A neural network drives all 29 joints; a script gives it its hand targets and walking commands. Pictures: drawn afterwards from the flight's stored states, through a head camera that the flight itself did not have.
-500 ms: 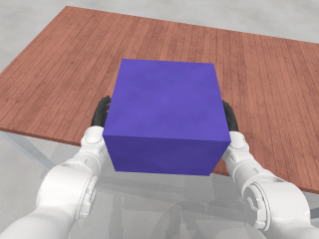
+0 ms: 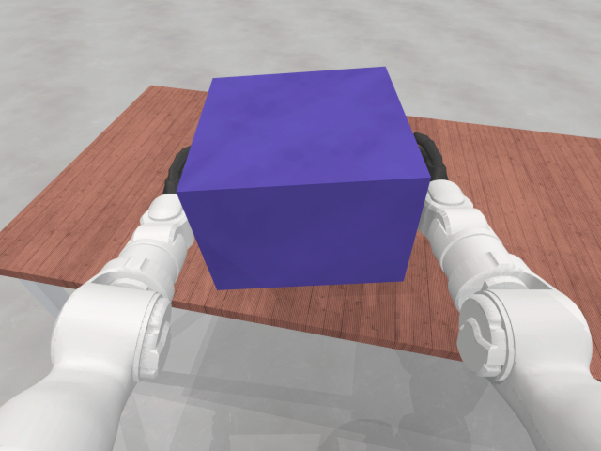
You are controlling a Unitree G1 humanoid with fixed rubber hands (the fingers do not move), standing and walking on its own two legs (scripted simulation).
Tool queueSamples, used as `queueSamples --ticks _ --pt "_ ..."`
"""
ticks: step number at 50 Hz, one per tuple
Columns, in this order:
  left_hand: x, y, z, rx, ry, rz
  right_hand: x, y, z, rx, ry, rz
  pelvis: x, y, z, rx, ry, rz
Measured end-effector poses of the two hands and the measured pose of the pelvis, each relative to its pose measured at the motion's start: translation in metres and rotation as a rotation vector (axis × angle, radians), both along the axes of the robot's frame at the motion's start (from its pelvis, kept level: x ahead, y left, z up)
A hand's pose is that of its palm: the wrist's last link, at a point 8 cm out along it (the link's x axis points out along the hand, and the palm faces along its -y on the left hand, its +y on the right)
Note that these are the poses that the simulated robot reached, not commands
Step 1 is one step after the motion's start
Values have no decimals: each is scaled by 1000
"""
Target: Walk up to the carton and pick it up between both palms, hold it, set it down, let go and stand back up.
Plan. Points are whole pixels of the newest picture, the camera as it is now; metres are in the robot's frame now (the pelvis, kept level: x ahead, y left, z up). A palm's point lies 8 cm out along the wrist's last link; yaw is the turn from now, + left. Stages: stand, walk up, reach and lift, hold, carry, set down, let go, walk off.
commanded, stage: reach and lift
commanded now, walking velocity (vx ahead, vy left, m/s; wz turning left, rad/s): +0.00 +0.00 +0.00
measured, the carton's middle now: (303, 175) +0.48 -0.01 +0.14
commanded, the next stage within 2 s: none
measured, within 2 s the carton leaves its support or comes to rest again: neither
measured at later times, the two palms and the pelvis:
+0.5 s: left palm (179, 220) +0.43 +0.16 +0.11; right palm (431, 236) +0.40 -0.19 +0.09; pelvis +0.02 +0.00 +0.02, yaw +1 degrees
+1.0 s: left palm (169, 240) +0.38 +0.16 +0.13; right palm (444, 257) +0.35 -0.19 +0.10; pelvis +0.01 +0.00 +0.02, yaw +1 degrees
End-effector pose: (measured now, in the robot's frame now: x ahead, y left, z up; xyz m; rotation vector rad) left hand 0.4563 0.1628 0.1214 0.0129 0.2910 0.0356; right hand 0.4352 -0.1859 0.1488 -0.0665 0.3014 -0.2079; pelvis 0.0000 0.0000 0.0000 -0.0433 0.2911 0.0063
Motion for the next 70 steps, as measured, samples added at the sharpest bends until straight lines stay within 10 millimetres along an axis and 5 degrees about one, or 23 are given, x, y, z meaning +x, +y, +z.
queueSamples --ticks 7,17,22,38,55,70 --pt "-1 -2 21 -3 1 -13 -9 -4 6 23 2 -9 2 7 14 12 -89 5" --pt "-14 -3 -11 22 58 -21 -31 -4 -49 5 69 4 7 8 21 16 -72 2" --pt "-25 -3 -16 29 46 -10 -38 -4 -60 -5 58 22 14 6 22 19 -59 11" --pt "-37 -3 26 12 -53 17 -39 -5 -13 -15 -49 42 17 -3 23 22 -233 38" --pt "-87 -8 3 88 -23 -10 -97 -9 -53 -18 -20 33 3 -4 23 19 -299 2" --pt "-91 -17 27 71 -69 13 -92 -18 -19 -13 -71 43 -5 -14 23 23 -290 -5"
